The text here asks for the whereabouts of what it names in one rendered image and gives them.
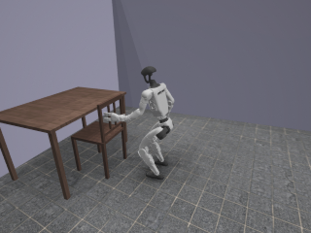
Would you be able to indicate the left robot foot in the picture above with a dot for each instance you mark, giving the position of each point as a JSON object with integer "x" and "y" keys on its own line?
{"x": 153, "y": 176}

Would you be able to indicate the chair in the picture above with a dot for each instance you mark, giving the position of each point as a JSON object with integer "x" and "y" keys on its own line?
{"x": 100, "y": 133}

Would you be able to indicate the robot left hand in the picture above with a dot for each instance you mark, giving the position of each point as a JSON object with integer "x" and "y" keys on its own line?
{"x": 112, "y": 116}

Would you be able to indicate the robot left upper arm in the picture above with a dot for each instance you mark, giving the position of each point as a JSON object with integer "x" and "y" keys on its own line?
{"x": 145, "y": 97}

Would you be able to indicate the left robot shin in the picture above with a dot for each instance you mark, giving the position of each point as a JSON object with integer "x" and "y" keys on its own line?
{"x": 148, "y": 159}

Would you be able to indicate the left robot forearm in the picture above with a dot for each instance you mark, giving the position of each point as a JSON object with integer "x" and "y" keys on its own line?
{"x": 130, "y": 117}

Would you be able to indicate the robot right upper arm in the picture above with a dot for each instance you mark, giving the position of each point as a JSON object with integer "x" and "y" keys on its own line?
{"x": 170, "y": 99}

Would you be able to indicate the right robot forearm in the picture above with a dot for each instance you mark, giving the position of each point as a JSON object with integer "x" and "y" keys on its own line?
{"x": 169, "y": 109}

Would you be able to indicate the table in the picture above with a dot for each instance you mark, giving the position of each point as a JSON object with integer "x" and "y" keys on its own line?
{"x": 52, "y": 113}

